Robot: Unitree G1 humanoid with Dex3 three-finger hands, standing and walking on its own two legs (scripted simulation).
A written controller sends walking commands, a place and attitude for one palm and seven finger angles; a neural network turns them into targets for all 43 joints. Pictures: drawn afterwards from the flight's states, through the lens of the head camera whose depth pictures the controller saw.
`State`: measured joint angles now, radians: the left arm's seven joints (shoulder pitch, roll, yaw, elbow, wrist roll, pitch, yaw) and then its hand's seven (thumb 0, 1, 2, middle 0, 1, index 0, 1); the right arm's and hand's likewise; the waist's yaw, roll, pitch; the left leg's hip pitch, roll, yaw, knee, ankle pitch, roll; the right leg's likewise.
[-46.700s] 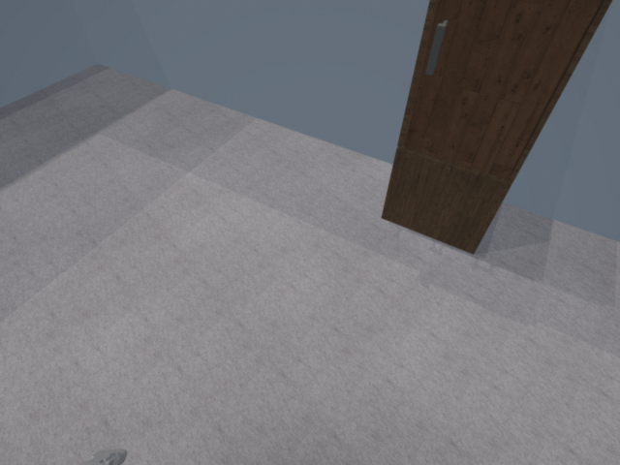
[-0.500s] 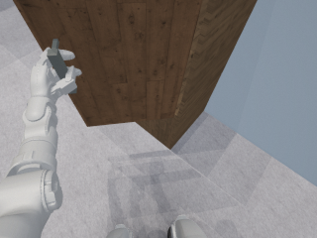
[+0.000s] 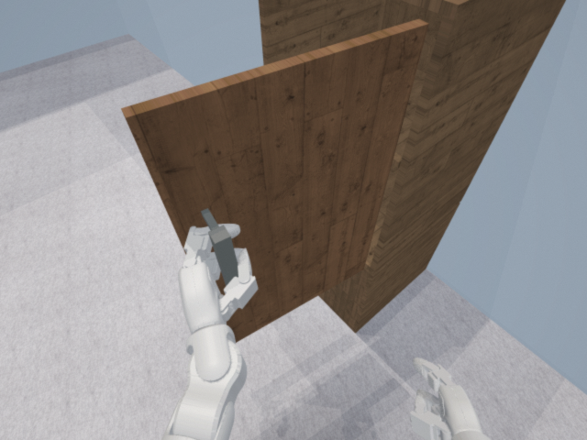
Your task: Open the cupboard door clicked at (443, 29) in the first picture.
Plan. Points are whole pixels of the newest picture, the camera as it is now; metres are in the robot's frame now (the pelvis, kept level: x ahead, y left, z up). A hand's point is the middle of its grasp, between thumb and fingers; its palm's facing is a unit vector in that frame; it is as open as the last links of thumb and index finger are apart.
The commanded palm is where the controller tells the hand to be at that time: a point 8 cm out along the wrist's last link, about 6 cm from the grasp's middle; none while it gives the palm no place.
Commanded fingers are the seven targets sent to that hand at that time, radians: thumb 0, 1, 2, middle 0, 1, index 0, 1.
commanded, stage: pull the door open along its arc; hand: left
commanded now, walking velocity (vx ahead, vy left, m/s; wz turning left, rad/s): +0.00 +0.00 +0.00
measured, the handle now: (222, 253) +0.35 +0.12 +0.06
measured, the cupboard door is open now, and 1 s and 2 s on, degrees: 81 89 90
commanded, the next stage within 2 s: open thumb and fingers to let go in 0.16 s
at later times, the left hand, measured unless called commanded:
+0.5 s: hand (270, 304) +0.27 +0.05 +0.08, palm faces +0.40 -0.92 -0.02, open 7.1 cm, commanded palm +0.22 +0.09 +0.06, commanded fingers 0.00 -0.01 0.51 -0.34 -1.25 -0.34 -1.25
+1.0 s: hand (268, 305) +0.27 +0.05 +0.07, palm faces +0.34 -0.94 +0.00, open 14.8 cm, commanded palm +0.23 +0.10 +0.06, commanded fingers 0.00 -0.50 0.30 -0.17 -0.40 -0.17 -0.40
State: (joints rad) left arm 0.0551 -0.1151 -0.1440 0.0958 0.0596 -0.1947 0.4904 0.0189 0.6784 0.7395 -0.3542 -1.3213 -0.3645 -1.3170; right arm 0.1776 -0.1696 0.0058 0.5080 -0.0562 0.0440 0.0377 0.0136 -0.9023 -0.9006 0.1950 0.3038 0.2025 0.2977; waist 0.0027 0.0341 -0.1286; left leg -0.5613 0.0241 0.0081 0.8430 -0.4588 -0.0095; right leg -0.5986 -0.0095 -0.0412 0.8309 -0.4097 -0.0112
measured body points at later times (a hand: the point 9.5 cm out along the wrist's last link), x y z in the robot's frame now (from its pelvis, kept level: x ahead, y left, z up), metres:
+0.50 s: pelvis -0.01 -0.04 +0.00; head +0.01 -0.07 +0.45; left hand +0.24 +0.10 +0.08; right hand +0.17 -0.25 -0.11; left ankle -0.03 +0.12 -0.70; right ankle +0.00 -0.11 -0.70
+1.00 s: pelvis -0.04 -0.01 +0.00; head -0.02 -0.03 +0.45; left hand +0.25 +0.10 +0.08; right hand +0.14 -0.22 -0.10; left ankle -0.03 +0.12 -0.70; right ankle +0.00 -0.11 -0.70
